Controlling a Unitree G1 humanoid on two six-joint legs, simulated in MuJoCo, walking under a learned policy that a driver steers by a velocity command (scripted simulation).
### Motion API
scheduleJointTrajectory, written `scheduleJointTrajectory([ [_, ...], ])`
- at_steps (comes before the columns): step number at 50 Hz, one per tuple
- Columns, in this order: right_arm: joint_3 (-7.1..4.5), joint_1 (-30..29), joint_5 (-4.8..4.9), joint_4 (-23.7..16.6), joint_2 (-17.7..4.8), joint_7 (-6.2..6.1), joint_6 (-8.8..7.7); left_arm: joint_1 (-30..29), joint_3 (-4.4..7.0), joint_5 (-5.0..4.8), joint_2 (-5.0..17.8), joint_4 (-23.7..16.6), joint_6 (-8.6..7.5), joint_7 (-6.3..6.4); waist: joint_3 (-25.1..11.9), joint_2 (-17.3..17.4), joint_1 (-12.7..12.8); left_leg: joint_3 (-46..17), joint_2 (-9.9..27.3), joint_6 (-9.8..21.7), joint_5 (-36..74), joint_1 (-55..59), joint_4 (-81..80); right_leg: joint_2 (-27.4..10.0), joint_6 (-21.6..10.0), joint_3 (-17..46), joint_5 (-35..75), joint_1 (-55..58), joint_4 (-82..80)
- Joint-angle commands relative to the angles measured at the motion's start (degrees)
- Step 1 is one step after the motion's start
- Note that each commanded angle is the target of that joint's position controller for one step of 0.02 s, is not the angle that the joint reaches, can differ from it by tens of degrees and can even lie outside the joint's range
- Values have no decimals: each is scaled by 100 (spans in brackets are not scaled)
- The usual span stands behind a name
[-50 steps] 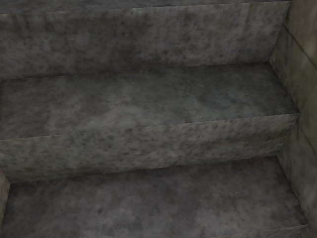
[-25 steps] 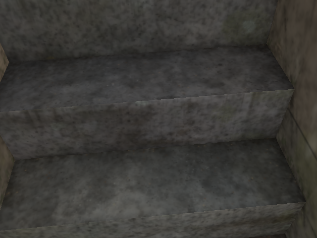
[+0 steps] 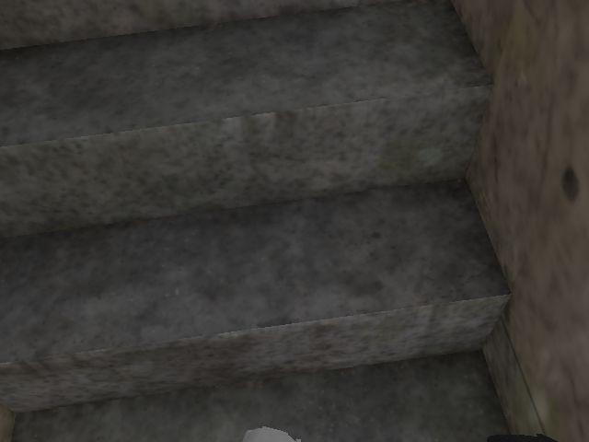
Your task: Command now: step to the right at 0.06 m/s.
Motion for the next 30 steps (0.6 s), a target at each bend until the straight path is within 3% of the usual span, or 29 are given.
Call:
scheduleJointTrajectory([
  [1, 31, 595, -271, -254, 284, -233, 165, -330, -4, -110, 20, -746, -440, 233, -58, 642, -316, -340, 321, -551, -397, 569, -824, -1367, -750, 1227, 4902, 935, -2587],
  [2, -7, 887, -157, -231, 125, -364, 310, -221, 50, -224, 369, -695, -442, 414, -44, 232, -570, 145, 334, -833, -893, 773, -1052, -1452, -948, 956, 5932, 713, -2735],
  [3, -105, 1040, -127, -167, -164, -387, 320, -129, 69, -193, 554, -927, -463, 523, -397, 278, -462, 215, 245, -992, -811, 1064, -1369, -1475, -846, 808, 6714, 1360, -2746],
  [4, 216, 1170, 448, -636, -93, -119, 231, -1498, 113, -140, 1307, -1264, -505, -254, -1383, -2738, -1074, 861, 529, -1078, -2311, -823, 133, -1081, -1031, 518, 4933, 2085, -2619],
  [5, 130, 958, 503, -316, -368, -33, 316, -1185, -28, 115, 774, -1293, -459, -539, -1240, -1773, -481, 618, 377, -1139, -2082, -831, 946, -1047, -825, 498, 3516, 2231, -2787],
  [6, 118, 836, 505, -340, -394, -117, 272, -224, -186, 348, 649, -1171, -393, -483, -1161, -1484, -193, 657, 336, -1239, -2136, -1365, 1339, -836, -628, 203, 3730, 2461, -2619],
  [7, 208, 588, 370, -489, -386, -110, 187, -150, -219, 381, 744, -1134, -367, -471, -1153, -1225, -157, 589, 546, -1213, -2305, -1496, 1293, -1119, -711, 508, 4238, 2807, -2585],
  [8, 257, 250, 322, -745, -368, -138, 52, -225, -242, 437, 856, -1241, -392, -450, -922, -1098, -102, 530, 794, -1141, -2189, -1600, 1099, -1233, -829, 646, 4128, 2737, -2702],
  [9, 329, 164, 299, -775, -270, -30, 23, -537, -294, 401, 860, -1343, -405, -476, -919, -773, -164, 397, 1119, -1156, -2034, -1506, 714, -1406, -799, 725, 3798, 2744, -2813],
  [10, 313, 463, 196, -593, -263, -25, 41, -732, -213, 298, 1030, -1509, -424, -432, -1055, -730, -279, 579, 1341, -1284, -1756, -1126, 287, -1504, -826, 726, 3686, 2668, -2887],
  [11, 177, 748, 133, -415, -400, -87, 22, -528, -151, 300, 1222, -1475, -453, -335, -911, -705, -206, 694, 1455, -1359, -1235, -763, -28, -1452, -913, 750, 3302, 2464, -2804],
  [13, 123, 941, -16, -279, -169, -55, 51, -1117, -181, 189, 1090, -1654, -531, -321, -741, -565, -516, 967, 1769, -1485, -209, 482, -1790, -1298, -752, 589, 3599, 1898, -2770],
  [14, 54, -629, -402, -918, -28, -118, 393, 695, 309, -201, 1267, -1343, -400, 449, -161, 594, 554, 1650, 1593, -726, -1195, -1501, -2321, -2119, -1232, 1801, 498, 3107, -3531],
  [15, 92, -1134, -582, -1074, 236, -179, 489, 1286, 402, -72, 1510, -1063, -402, 695, 183, 346, 813, 1403, 1742, -637, -1399, -2490, -1839, -2404, -1297, 2694, -985, 3919, -3921],
  [16, 67, -1067, -390, -1198, 348, -172, 517, 1380, 493, 34, 1656, -1113, -403, 756, 211, -761, 827, 1008, 1821, -560, -2012, -3108, -1070, -2594, -1360, 2929, -1340, 4497, -4104],
  [17, 63, -889, -358, -1327, 337, -179, 489, 1239, 552, 1, 1589, -1204, -474, 783, 478, -1372, 626, 382, 1898, -457, -2597, -3631, -801, -2793, -1384, 3144, -855, 4679, -4156],
  [18, 23, -1188, -405, -1369, 213, -207, 427, 1200, 555, -10, 1577, -1321, -509, 786, 401, -1302, 663, 164, 1829, -319, -2939, -3830, -300, -2853, -1344, 2927, 259, 4782, -4038],
  [19, 19, -1260, -353, -1414, 319, -208, 342, 1125, 626, -15, 1622, -1206, -571, 617, 278, -1320, 686, -112, 1807, -168, -3567, -4240, 280, -3151, -1350, 2654, 2245, 4976, -3792],
  [20, 31, -1189, -280, -1596, 295, -221, 38, 1182, 632, 56, 1603, -1063, -660, 491, -144, -1828, 679, -261, 1738, 47, -4062, -4482, 457, -2939, -1039, 2050, 944, 5317, -3721],
  [21, 484, -900, -193, -1310, 225, 212, 29, 1939, 238, 204, 718, -139, -588, 71, -1639, -786, 563, -477, 1699, 195, -4235, -4534, -1299, -2894, -356, 2549, 164, 6346, -3540],
  [22, 460, -1159, -276, -1302, 92, 267, 40, 2158, 357, 176, 1106, -84, -472, -118, -1289, -353, 635, -73, 1725, 417, -4068, -3979, -2138, -2470, -86, 2119, 487, 6012, -3517],
  [23, 367, -1063, -286, -1346, -255, 251, -9, 1229, 423, 197, 1444, -261, -310, -217, -1326, -188, 336, 418, 1474, 549, -4084, -2432, -2969, -2036, -122, 1600, 1033, 4929, -3739],
  [24, 112, -728, -189, -1177, -894, 181, -151, -450, 445, -61, 1745, -962, -294, -370, -1620, -483, -371, 734, 1205, 432, -3517, 611, -5308, -1715, -344, 1228, 4297, 3008, -3197],
  [25, -315, 1240, 192, -36, -1589, 167, -214, -1118, 291, 181, 1516, -1508, -416, -528, -2900, 56, -896, 846, 1340, 27, 613, 4685, -7987, -932, -427, 609, 6881, 1797, -1401],
  [26, -391, 2830, 442, 548, -785, 157, 56, -1360, 511, 164, 2157, -1418, -284, -511, -1988, -421, -1768, 743, 1618, -336, 2344, 6524, -11026, -746, -465, 501, 6495, 415, -808],
  [27, -79, 3132, 369, 1278, 258, 333, 284, -834, 370, 602, 1485, -1053, 119, -394, -469, 428, -1387, 668, 1552, -276, 5346, 7422, -12492, -323, -36, -109, 936, -637, 775],
  [28, -289, 2737, -24, 1101, -616, 357, 270, 1484, 209, 101, 576, -653, 110, -789, -1014, 601, -107, 819, 2028, -426, 5848, 9448, -9955, -513, -368, 554, 981, -3015, 3302],
  [29, -593, 3371, 29, 1437, -1549, 572, 489, 1081, 104, -178, 713, -964, 68, -1105, -2828, 1440, -564, -510, 3383, 1000, 8215, 9851, -8786, -188, -389, 1213, 256, -3683, 5560],
  [30, -564, 3769, -330, 1619, -1454, 776, 540, -404, -54, -447, 438, -1173, 49, -1040, -2231, 1380, -895, 132, 3370, 1221, 8343, 8923, -8825, 261, -710, 1108, -430, -4481, 8216],
])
